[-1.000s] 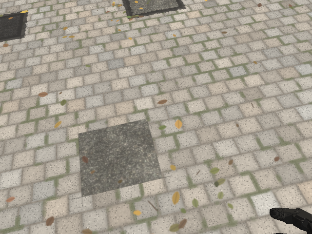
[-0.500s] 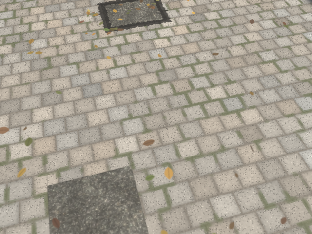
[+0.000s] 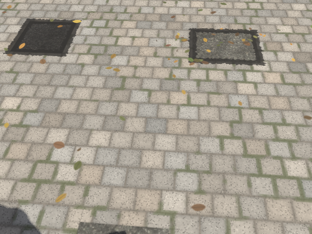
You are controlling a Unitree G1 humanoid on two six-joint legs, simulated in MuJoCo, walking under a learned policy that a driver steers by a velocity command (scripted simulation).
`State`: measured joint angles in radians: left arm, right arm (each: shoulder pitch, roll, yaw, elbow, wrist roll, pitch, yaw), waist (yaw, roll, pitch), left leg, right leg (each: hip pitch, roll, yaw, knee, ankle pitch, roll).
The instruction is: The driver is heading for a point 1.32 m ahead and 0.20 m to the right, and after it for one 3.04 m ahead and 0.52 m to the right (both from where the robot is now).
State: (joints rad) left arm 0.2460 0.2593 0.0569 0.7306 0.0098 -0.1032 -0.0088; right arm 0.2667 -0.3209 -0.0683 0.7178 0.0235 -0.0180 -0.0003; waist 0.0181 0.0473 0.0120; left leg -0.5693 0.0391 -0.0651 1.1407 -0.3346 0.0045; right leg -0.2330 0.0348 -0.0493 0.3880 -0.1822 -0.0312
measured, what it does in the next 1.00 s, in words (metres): walks ahead, turning right: left foot, then right foot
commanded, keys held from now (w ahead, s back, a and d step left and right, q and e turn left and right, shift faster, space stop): w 0.10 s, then no key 0.06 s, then e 0.76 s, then no key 0.08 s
